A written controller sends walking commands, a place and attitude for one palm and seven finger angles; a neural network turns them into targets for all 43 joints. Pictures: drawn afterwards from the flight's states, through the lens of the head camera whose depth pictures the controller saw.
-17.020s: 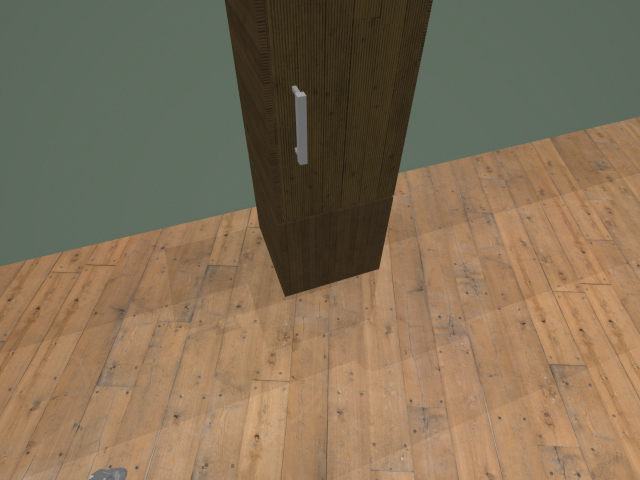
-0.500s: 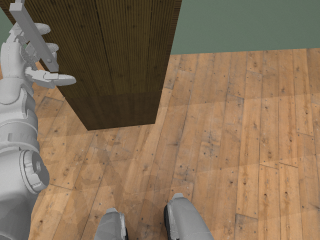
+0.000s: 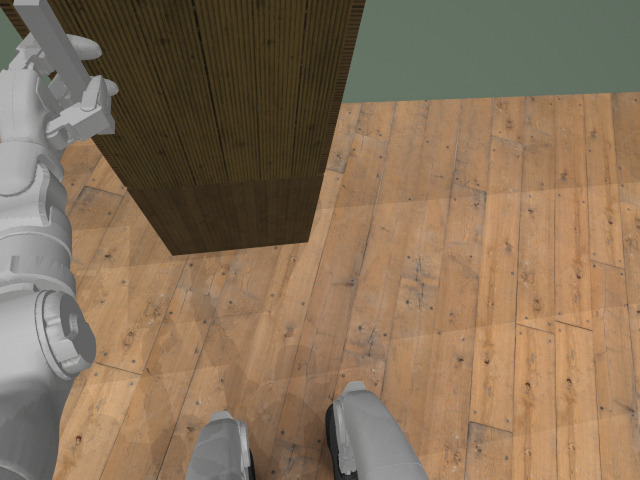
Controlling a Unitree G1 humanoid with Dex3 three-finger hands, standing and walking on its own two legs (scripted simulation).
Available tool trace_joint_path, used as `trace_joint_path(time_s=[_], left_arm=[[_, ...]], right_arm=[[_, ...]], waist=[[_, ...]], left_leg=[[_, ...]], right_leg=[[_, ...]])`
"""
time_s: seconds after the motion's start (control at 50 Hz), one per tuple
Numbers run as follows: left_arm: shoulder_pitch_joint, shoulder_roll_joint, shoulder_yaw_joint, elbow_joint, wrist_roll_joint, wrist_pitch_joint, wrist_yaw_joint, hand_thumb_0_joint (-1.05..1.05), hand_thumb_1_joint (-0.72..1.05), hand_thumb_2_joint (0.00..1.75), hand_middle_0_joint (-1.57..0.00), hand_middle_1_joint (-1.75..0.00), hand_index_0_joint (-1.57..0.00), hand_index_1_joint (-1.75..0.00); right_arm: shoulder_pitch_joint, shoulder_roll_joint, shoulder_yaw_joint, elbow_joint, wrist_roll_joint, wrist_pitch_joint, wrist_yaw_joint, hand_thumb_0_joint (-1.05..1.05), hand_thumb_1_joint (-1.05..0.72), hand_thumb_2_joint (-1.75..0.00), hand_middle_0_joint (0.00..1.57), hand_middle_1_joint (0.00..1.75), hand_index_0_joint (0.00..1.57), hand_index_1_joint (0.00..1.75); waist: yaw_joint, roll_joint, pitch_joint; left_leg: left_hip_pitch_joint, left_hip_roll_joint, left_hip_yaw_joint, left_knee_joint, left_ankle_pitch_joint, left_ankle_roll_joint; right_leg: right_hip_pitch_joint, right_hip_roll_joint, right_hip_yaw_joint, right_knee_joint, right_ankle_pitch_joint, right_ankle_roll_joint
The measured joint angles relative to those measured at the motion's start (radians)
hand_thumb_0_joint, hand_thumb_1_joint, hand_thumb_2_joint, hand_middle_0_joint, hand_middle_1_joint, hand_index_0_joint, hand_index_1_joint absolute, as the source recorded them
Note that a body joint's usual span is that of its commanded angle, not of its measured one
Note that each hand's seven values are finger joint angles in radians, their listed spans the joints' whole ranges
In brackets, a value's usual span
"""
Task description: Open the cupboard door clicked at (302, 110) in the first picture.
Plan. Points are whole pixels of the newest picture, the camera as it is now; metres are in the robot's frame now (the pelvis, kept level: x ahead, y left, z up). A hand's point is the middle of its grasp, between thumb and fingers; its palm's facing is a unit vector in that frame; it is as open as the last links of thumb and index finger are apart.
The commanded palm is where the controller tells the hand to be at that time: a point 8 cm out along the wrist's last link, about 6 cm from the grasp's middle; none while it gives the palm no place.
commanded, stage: close the thumb around the handle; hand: left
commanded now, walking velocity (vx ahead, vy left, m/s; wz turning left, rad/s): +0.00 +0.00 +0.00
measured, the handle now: (76, 62) +0.59 +0.22 +0.07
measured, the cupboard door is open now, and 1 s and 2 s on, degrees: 0 35 48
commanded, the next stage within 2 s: pull the door open along its arc in 0.02 s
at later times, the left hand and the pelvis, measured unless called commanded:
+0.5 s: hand (105, 142) +0.49 +0.18 +0.06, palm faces +0.00 -1.00 -0.02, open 5.9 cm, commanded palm +0.42 +0.23 +0.06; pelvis +0.02 +0.00 +0.02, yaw -1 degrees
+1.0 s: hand (198, 232) +0.38 +0.09 +0.07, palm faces +0.47 -0.88 -0.02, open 6.1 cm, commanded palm +0.33 +0.13 +0.06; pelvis +0.02 -0.02 +0.02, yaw +4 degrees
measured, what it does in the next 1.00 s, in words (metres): stands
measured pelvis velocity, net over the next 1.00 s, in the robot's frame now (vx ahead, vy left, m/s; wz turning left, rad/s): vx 0.02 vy -0.02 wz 0.06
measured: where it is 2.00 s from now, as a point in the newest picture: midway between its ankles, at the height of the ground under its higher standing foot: outside the picture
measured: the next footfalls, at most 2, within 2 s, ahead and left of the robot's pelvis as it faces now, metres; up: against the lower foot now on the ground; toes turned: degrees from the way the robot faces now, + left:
none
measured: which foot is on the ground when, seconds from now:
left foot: down 0.00-1.00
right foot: down 0.00-1.00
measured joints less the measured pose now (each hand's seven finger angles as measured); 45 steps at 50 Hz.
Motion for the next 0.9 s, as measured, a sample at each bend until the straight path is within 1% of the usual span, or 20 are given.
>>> trace_joint_path(time_s=[0.1, 0.16, 0.24, 0.3, 0.38, 0.44, 0.5, 0.56, 0.58, 0.6, 0.64, 0.68, 0.74, 0.78, 0.84, 0.9], left_arm=[[0.016, -0.006, 0.013, -0.005, 0.001, -0.001, 0.007, 0.01, 0.72, 0.82, -0.33, -1.32, -0.36, -1.34], [0.019, -0.008, 0.010, -0.003, -0.001, -0.003, 0.016, 0.01, 0.73, 0.82, -0.33, -1.32, -0.36, -1.34], [0.027, -0.020, 0.001, -0.014, -0.006, -0.002, 0.029, 0.01, 0.73, 0.82, -0.32, -1.33, -0.35, -1.35], [0.060, -0.035, -0.003, -0.047, -0.018, -0.002, 0.033, 0.01, 0.74, 0.81, -0.32, -1.33, -0.34, -1.35], [0.140, -0.070, -0.013, -0.123, -0.046, -0.004, 0.032, 0.01, 0.74, 0.79, -0.31, -1.32, -0.33, -1.34], [0.224, -0.109, -0.032, -0.207, -0.069, 0.000, 0.032, 0.01, 0.74, 0.78, -0.31, -1.32, -0.32, -1.34], [0.331, -0.159, -0.065, -0.315, -0.095, 0.007, 0.039, 0.01, 0.74, 0.76, -0.30, -1.32, -0.32, -1.33], [0.459, -0.218, -0.115, -0.442, -0.123, 0.012, 0.051, 0.01, 0.74, 0.75, -0.29, -1.32, -0.31, -1.33], [0.503, -0.246, -0.134, -0.492, -0.130, 0.016, 0.072, 0.01, 0.74, 0.75, -0.29, -1.32, -0.31, -1.33], [0.547, -0.281, -0.159, -0.545, -0.133, 0.017, 0.113, 0.01, 0.74, 0.75, -0.29, -1.31, -0.31, -1.32], [0.635, -0.357, -0.209, -0.652, -0.124, 0.019, 0.218, 0.01, 0.74, 0.76, -0.28, -1.31, -0.31, -1.29], [0.722, -0.433, -0.264, -0.752, -0.100, 0.019, 0.326, 0.01, 0.73, 0.76, -0.28, -1.31, -0.31, -1.28], [0.837, -0.529, -0.356, -0.866, -0.040, 0.017, 0.469, 0.01, 0.72, 0.74, -0.28, -1.30, -0.32, -1.27], [0.883, -0.581, -0.417, -0.901, 0.008, 0.011, 0.560, 0.01, 0.71, 0.74, -0.29, -1.29, -0.33, -1.27], [0.889, -0.639, -0.482, -0.892, 0.089, 0.003, 0.697, 0.01, 0.70, 0.75, -0.30, -1.29, -0.33, -1.27], [0.837, -0.673, -0.505, -0.839, 0.153, 0.005, 0.817, 0.01, 0.70, 0.78, -0.32, -1.29, -0.32, -1.27]], right_arm=[[0.003, 0.005, 0.003, -0.007, 0.001, 0.002, 0.003, 0.00, -0.90, -0.90, 0.20, 0.30, 0.20, 0.30], [0.005, 0.007, 0.003, -0.009, 0.002, 0.001, 0.004, 0.00, -0.90, -0.90, 0.20, 0.30, 0.20, 0.30], [0.009, 0.007, 0.000, -0.004, -0.001, 0.000, 0.008, 0.00, -0.90, -0.90, 0.20, 0.30, 0.20, 0.30], [0.012, 0.007, -0.006, -0.005, 0.001, 0.004, 0.012, 0.00, -0.90, -0.90, 0.20, 0.30, 0.20, 0.30], [0.016, 0.007, -0.015, -0.015, 0.010, 0.013, 0.018, 0.00, -0.90, -0.90, 0.20, 0.30, 0.20, 0.30], [0.019, 0.007, -0.024, -0.028, 0.019, 0.018, 0.022, 0.00, -0.90, -0.90, 0.20, 0.30, 0.20, 0.30], [0.017, 0.009, -0.034, -0.043, 0.027, 0.020, 0.028, 0.00, -0.90, -0.90, 0.20, 0.30, 0.20, 0.30], [0.010, 0.012, -0.044, -0.058, 0.036, 0.013, 0.036, 0.00, -0.90, -0.90, 0.20, 0.30, 0.20, 0.30], [0.006, 0.014, -0.049, -0.064, 0.037, 0.007, 0.039, 0.00, -0.90, -0.90, 0.20, 0.30, 0.20, 0.30], [0.000, 0.015, -0.054, -0.068, 0.036, -0.001, 0.042, 0.00, -0.91, -0.90, 0.20, 0.30, 0.20, 0.30], [-0.019, 0.020, -0.062, -0.074, 0.030, -0.017, 0.052, 0.00, -0.91, -0.90, 0.20, 0.30, 0.20, 0.29], [-0.045, 0.027, -0.067, -0.081, 0.019, -0.027, 0.063, 0.01, -0.91, -0.90, 0.20, 0.30, 0.20, 0.29], [-0.089, 0.045, -0.069, -0.094, 0.002, -0.034, 0.073, 0.01, -0.91, -0.90, 0.19, 0.30, 0.20, 0.29], [-0.119, 0.057, -0.067, -0.098, -0.010, -0.037, 0.072, 0.01, -0.91, -0.90, 0.19, 0.30, 0.20, 0.29], [-0.167, 0.077, -0.062, -0.091, -0.032, -0.041, 0.059, 0.01, -0.91, -0.90, 0.19, 0.30, 0.20, 0.29], [-0.213, 0.092, -0.058, -0.067, -0.054, -0.048, 0.044, 0.00, -0.91, -0.90, 0.19, 0.30, 0.20, 0.29]], waist=[[-0.003, 0.002, -0.001], [-0.003, 0.003, -0.001], [0.001, 0.002, -0.004], [0.007, 0.003, -0.007], [0.019, 0.002, -0.011], [0.033, 0.001, -0.018], [0.050, 0.001, -0.026], [0.070, 0.000, -0.039], [0.079, 0.000, -0.042], [0.089, 0.001, -0.045], [0.105, 0.003, -0.051], [0.120, 0.003, -0.053], [0.141, -0.001, -0.053], [0.154, -0.002, -0.050], [0.173, -0.011, -0.049], [0.188, -0.016, -0.050]], left_leg=[[0.011, 0.003, 0.005, -0.005, -0.001, 0.001], [0.015, 0.002, 0.006, -0.007, -0.001, 0.002], [0.018, 0.001, 0.007, -0.010, -0.001, 0.001], [0.031, 0.002, 0.012, -0.018, -0.002, 0.002], [0.064, 0.004, 0.023, -0.042, -0.001, 0.003], [0.097, 0.003, 0.031, -0.069, 0.002, 0.004], [0.139, 0.001, 0.038, -0.101, 0.006, 0.004], [0.181, -0.003, 0.045, -0.134, 0.011, 0.004], [0.195, -0.003, 0.046, -0.143, 0.012, 0.004], [0.207, -0.004, 0.047, -0.151, 0.012, 0.003], [0.228, -0.006, 0.047, -0.164, 0.013, 0.002], [0.249, -0.009, 0.048, -0.172, 0.012, 0.001], [0.279, -0.014, 0.048, -0.180, 0.010, -0.002], [0.294, -0.018, 0.042, -0.177, 0.005, -0.005], [0.297, -0.025, 0.027, -0.160, 0.000, -0.012], [0.281, -0.032, 0.006, -0.135, -0.003, -0.021]], right_leg=[[0.008, 0.003, 0.005, -0.005, 0.001, 0.001], [0.012, 0.003, 0.006, -0.006, 0.001, 0.002], [0.015, 0.002, 0.007, -0.008, 0.001, 0.002], [0.023, 0.004, 0.012, -0.014, 0.001, 0.002], [0.050, 0.006, 0.022, -0.032, 0.001, 0.004], [0.078, 0.006, 0.028, -0.051, 0.002, 0.004], [0.115, 0.004, 0.034, -0.075, 0.003, 0.005], [0.152, 0.002, 0.039, -0.099, 0.003, 0.006], [0.165, 0.002, 0.040, -0.106, 0.003, 0.006], [0.176, 0.002, 0.040, -0.113, 0.003, 0.006], [0.196, -0.001, 0.041, -0.121, 0.001, 0.006], [0.213, -0.004, 0.041, -0.123, -0.004, 0.005], [0.239, -0.008, 0.041, -0.118, -0.015, 0.002], [0.254, -0.013, 0.035, -0.108, -0.025, 0.000], [0.259, -0.022, 0.022, -0.079, -0.044, -0.006], [0.249, -0.031, 0.003, -0.048, -0.059, -0.015]])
